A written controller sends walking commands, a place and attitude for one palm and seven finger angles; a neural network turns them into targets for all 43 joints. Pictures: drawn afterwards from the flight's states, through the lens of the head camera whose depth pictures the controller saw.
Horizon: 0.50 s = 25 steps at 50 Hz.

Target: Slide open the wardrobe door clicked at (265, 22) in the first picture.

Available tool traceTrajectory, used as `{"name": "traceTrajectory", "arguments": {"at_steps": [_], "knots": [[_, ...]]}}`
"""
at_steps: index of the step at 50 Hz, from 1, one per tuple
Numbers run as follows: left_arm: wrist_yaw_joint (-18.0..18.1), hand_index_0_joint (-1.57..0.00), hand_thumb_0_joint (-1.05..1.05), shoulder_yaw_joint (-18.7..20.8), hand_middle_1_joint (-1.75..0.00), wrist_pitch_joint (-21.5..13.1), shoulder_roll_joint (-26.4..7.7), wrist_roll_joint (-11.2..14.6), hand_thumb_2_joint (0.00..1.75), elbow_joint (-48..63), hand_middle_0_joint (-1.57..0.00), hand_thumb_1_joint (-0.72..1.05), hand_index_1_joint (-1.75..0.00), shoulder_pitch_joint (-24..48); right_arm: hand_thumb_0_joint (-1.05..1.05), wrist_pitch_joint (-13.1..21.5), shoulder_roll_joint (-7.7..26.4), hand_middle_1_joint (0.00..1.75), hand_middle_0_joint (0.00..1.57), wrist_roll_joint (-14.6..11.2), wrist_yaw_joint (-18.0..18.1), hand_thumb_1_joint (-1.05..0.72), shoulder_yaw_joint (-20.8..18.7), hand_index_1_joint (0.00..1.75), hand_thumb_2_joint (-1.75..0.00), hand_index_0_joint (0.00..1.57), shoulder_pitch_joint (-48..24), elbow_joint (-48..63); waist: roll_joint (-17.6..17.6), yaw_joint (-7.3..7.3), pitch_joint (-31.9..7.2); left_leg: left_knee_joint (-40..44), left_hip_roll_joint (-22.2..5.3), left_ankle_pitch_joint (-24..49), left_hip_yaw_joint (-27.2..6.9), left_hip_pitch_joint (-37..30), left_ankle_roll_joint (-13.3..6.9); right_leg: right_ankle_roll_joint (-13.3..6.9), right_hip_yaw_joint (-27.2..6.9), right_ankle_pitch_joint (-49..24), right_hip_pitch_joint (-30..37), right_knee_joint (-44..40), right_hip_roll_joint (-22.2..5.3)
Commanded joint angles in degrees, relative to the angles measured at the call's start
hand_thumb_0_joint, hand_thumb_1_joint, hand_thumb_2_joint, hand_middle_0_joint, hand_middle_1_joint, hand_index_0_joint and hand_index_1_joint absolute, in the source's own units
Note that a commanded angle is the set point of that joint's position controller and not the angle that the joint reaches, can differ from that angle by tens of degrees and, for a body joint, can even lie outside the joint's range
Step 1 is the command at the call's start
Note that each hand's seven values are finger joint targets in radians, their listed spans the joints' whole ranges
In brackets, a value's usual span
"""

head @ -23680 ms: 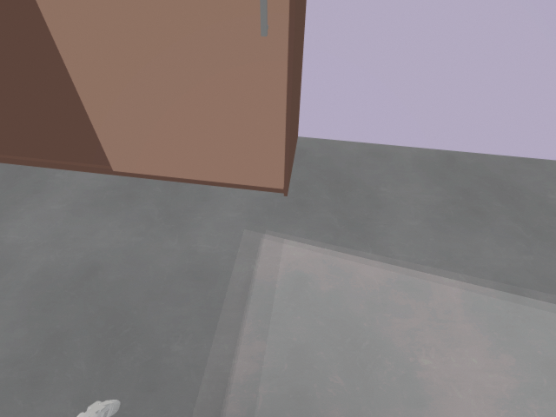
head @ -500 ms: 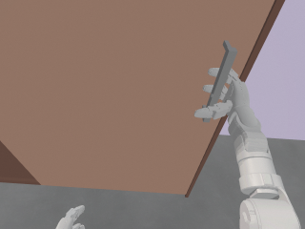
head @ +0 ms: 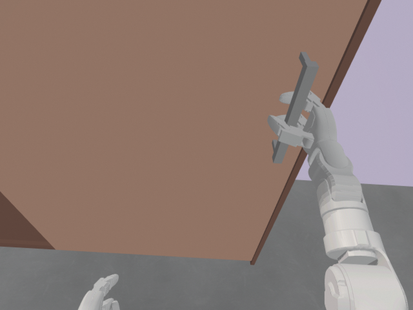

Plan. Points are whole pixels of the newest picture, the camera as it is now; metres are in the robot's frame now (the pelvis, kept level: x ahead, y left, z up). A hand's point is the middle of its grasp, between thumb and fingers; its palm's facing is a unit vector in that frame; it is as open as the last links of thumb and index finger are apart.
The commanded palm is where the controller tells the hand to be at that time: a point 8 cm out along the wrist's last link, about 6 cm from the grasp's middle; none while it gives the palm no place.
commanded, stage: grip the handle and tug to test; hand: right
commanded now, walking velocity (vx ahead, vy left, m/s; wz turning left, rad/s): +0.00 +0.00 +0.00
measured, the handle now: (289, 113) +0.48 -0.13 +0.17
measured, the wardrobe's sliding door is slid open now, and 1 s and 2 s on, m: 0.00 0.00 0.05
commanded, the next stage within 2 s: tug the door sideways, standing still in 0.86 s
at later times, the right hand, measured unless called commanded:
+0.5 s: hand (284, 127) +0.42 -0.11 +0.18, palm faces -0.02 +1.00 +0.01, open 5.5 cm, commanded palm +0.38 -0.16 +0.17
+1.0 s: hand (284, 129) +0.41 -0.11 +0.17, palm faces -0.04 +1.00 -0.01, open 6.0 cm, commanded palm +0.37 -0.16 +0.17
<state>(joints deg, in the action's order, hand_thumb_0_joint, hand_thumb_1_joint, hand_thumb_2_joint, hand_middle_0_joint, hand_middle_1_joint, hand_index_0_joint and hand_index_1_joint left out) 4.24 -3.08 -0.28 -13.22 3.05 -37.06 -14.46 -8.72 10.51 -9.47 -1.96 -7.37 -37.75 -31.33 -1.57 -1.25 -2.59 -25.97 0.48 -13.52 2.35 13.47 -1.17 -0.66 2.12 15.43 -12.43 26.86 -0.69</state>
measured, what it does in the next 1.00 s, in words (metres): shifts its weight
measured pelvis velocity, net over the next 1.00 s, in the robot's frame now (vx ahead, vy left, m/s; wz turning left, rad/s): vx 0.06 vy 0.00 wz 0.06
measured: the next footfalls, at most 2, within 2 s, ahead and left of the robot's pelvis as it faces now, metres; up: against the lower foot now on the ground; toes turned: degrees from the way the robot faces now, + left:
left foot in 1.88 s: +0.14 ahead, +0.16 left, +0.00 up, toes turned +2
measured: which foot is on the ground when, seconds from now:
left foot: down 0.00-1.00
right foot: down 0.00-1.00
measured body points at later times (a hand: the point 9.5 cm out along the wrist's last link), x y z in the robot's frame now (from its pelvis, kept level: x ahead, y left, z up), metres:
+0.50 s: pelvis +0.01 +0.00 +0.00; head +0.00 +0.01 +0.45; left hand +0.15 +0.24 -0.10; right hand +0.41 -0.16 +0.18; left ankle +0.00 +0.11 -0.74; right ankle -0.01 -0.11 -0.74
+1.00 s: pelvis +0.06 +0.00 +0.00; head +0.04 +0.02 +0.45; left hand +0.21 +0.25 -0.09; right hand +0.41 -0.16 +0.18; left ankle +0.00 +0.11 -0.74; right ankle -0.01 -0.11 -0.73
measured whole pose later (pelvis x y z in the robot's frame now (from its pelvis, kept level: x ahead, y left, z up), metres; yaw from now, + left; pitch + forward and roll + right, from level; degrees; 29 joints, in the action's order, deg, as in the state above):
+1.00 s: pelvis +0.06 +0.00 +0.00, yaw +3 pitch +2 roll +0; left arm 1.8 -2.4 3.3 -13.5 2.2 -32.0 -12.2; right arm -19.0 10.0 -10.2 -1.3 -8.0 -14.9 1.3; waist -2.2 -1.0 -4.9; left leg -23.2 1.2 -15.7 -0.5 8.9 -1.5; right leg -0.4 4.2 16.4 -6.7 23.8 -1.0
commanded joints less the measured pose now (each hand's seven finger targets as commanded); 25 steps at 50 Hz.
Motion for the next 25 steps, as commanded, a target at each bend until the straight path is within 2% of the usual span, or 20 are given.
{"name": "traceTrajectory", "arguments": {"at_steps": [1,2,3,6,7,8,11,12,13,16,19,22,25], "knots": [[0.3,-0.2,0.0,2.96,-0.3,-2.78,-7.04,-0.23,0.9,8.04,-0.2,0.9,-0.3,4.34,0.0,4.94,10.49,1.39,0.44,0.14,-0.25,-0.85,-4.04,1.39,-0.88,0.44,-25.6,14.06,2.64,0.96,-17.1,2.05,0.27,17.59,-0.58,-6.68,-0.66,-1.55,-1.39,-16.75,5.97,-2.01,0.55],[0.21,-0.2,0.0,2.83,-0.3,-2.83,-6.69,-0.2,0.9,8.11,-0.2,0.9,-0.3,4.61,0.0,5.12,8.61,1.4,0.45,0.1,-0.4,-0.9,-2.23,1.4,-0.9,0.45,-27.32,15.4,1.35,0.37,-17.18,2.12,0.13,17.77,-0.65,-6.4,-0.58,-1.53,-1.25,-16.66,6.39,-2.15,0.63],[0.18,-0.2,0.0,2.94,-0.3,-3.06,-6.56,-0.22,0.9,8.04,-0.2,0.9,-0.3,4.5,0.0,5.12,8.24,1.4,0.45,-0.2,-0.44,-0.9,-2.44,1.4,-0.9,0.45,-26.66,15.45,2.35,0.55,-17.18,2.13,0.26,18.12,-0.54,-6.65,-0.61,-1.53,-1.27,-16.8,6.34,-2.06,0.6],[0.08,-0.2,0.0,3.08,-0.3,-2.96,-6.96,-0.13,0.9,8.4,-0.2,0.9,-0.3,4.58,0.0,4.98,8.62,1.4,0.45,-0.39,-0.7,-0.9,-2.96,1.4,-0.9,0.45,-23.66,15.55,3.02,1.1,-17.2,2.0,0.37,19.32,-0.33,-7.62,-0.66,-1.47,-1.07,-18.01,6.23,-2.25,0.45],[0.08,-0.2,0.0,3.12,-0.3,-3.02,-6.94,-0.11,0.9,8.37,-0.2,0.9,-0.3,4.47,0.0,5.1,8.87,1.4,0.45,-0.27,-0.66,-0.9,-2.83,1.4,-0.9,0.45,-24.95,17.31,3.05,0.85,-17.66,1.89,0.33,20.08,-0.29,-7.73,-0.64,-1.48,-1.14,-18.82,6.64,-2.27,0.35],[-0.05,-0.2,0.0,3.16,-0.3,-3.2,-6.65,-0.09,0.9,8.57,-0.2,0.9,-0.3,4.78,0.0,5.1,7.06,1.4,0.45,-0.27,-0.74,-0.9,-1.36,1.4,-0.9,0.45,-25.08,18.9,1.35,0.89,-17.96,1.64,0.36,20.93,-0.32,-7.61,-0.75,-1.36,-1.06,-19.87,7.47,-2.14,0.38],[-0.12,-0.2,0.0,3.28,-0.3,-2.93,-7.07,-0.08,0.9,8.43,-0.2,0.9,-0.3,4.75,0.0,4.35,7.99,1.4,0.45,-0.33,-0.36,-0.9,-2.51,1.4,-0.9,0.45,-22.03,18.03,3.34,1.3,-17.1,1.91,0.55,20.85,-0.12,-7.76,-0.7,-1.34,-1.03,-20.05,7.35,-2.18,0.28],[-0.14,-0.2,0.0,3.22,-0.3,-2.98,-6.9,-0.08,0.9,8.62,-0.2,0.9,-0.3,4.89,0.0,4.27,7.22,1.4,0.45,-0.43,-0.27,-0.9,-1.67,1.4,-0.9,0.45,-23.95,19.97,2.03,0.97,-17.29,1.88,0.42,21.42,-0.2,-7.82,-0.7,-1.32,-1.03,-20.51,7.63,-2.34,0.3],[-0.13,-0.2,0.0,3.29,-0.3,-3.14,-6.76,-0.11,0.9,8.56,-0.2,0.9,-0.3,5.08,0.0,4.06,6.58,1.4,0.45,-0.52,-0.25,-0.9,-1.5,1.4,-0.9,0.45,-23.8,20.16,2.72,0.97,-17.18,1.93,0.49,21.76,-0.18,-7.79,-0.68,-1.38,-1.01,-20.72,7.87,-2.24,0.33],[0.0,-0.2,0.0,3.33,-0.3,-2.71,-7.1,-0.19,0.9,8.53,-0.2,0.9,-0.3,5.06,0.0,3.34,8.28,1.4,0.45,-0.43,-0.21,-0.9,-2.87,1.4,-0.9,0.45,-21.75,19.46,3.55,1.37,-16.73,2.15,0.45,22.09,-0.21,-8.56,-0.63,-1.44,-0.76,-20.54,7.26,-2.33,0.39],[0.14,-0.2,0.0,3.2,-0.3,-2.65,-6.72,-0.17,0.9,8.53,-0.2,0.9,-0.3,5.31,0.0,2.87,6.6,1.4,0.45,-0.25,-0.12,-0.9,-1.38,1.4,-0.9,0.45,-23.35,20.11,3.31,0.74,-16.07,2.37,0.39,21.6,-0.29,-7.77,-0.48,-1.51,-0.75,-19.71,7.35,-2.47,0.48],[-0.07,-0.2,0.0,3.35,-0.3,-2.62,-6.55,-0.29,0.9,8.92,-0.2,0.9,-0.3,5.57,0.0,2.93,6.65,1.4,0.45,-0.06,0.19,-0.9,-1.53,1.4,-0.9,0.45,-21.8,22.8,0.7,1.4,-18.23,1.73,0.29,24.32,-0.27,-8.65,-0.76,-1.34,-0.71,-23.35,9.23,-1.99,0.45],[-0.48,-0.2,0.0,3.37,-0.3,-2.64,-6.56,-0.52,0.9,9.56,-0.2,0.9,-0.3,6.01,0.0,2.76,6.13,1.4,0.45,-0.34,-0.27,-0.9,-1.61,1.4,-0.9,0.45,-17.5,25.2,2.42,2.18,-19.65,1.16,0.2,27.38,-0.22,-10.59,-0.67,-1.3,-0.38,-25.11,9.12,-1.86,0.52]]}}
